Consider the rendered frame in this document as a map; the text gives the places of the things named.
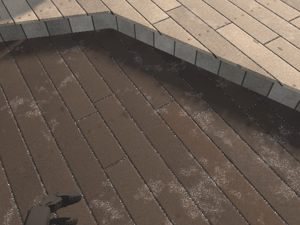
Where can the robot left hand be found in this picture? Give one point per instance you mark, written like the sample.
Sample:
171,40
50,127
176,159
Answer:
40,214

